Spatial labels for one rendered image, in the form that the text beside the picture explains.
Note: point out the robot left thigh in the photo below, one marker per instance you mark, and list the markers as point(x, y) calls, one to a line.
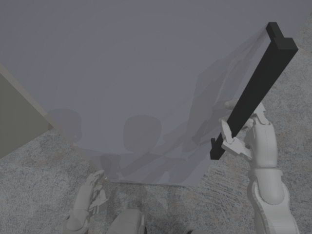
point(129, 221)

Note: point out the right robot hand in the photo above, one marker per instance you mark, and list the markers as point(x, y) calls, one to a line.
point(260, 135)

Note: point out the robot left forearm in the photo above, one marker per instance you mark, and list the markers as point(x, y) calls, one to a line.
point(77, 222)

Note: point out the fridge door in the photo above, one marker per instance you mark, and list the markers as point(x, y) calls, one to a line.
point(139, 85)

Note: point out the left robot hand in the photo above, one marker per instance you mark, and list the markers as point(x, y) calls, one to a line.
point(86, 196)

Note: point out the handle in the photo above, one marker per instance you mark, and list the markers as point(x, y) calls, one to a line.
point(277, 56)

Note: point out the robot right forearm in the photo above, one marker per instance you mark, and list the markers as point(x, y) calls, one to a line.
point(270, 199)

